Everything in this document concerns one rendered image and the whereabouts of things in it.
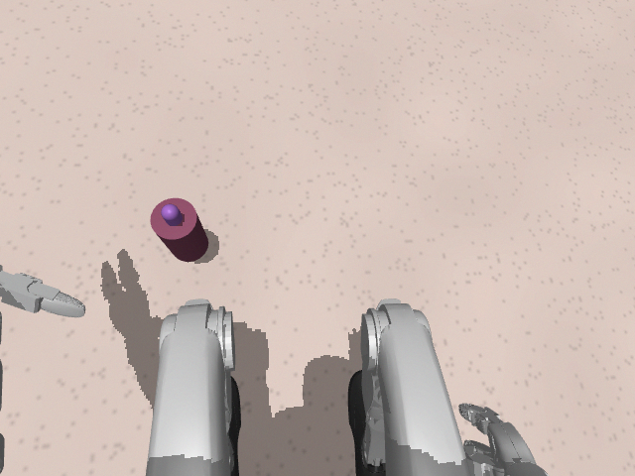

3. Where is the bottle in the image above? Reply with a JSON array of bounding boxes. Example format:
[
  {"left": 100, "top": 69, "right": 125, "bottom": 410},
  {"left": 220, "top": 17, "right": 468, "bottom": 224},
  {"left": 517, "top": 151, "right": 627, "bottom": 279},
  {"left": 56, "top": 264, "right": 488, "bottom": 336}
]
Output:
[{"left": 150, "top": 198, "right": 208, "bottom": 262}]

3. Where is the right robot foot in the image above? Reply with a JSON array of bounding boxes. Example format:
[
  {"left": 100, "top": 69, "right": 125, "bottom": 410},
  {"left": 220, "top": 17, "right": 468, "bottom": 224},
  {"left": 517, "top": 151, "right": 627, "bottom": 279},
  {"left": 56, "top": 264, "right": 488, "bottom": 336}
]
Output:
[{"left": 348, "top": 370, "right": 386, "bottom": 476}]

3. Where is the left robot hand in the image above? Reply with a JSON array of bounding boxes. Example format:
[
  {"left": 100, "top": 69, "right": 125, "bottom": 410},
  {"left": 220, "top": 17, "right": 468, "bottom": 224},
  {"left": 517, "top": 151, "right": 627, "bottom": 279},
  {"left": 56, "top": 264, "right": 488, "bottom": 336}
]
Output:
[{"left": 0, "top": 265, "right": 85, "bottom": 317}]

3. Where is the right robot hand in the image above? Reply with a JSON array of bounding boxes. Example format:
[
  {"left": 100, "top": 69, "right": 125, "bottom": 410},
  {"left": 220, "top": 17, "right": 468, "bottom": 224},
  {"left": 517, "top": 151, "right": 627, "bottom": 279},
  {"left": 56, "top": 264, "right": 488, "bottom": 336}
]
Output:
[{"left": 458, "top": 404, "right": 537, "bottom": 476}]

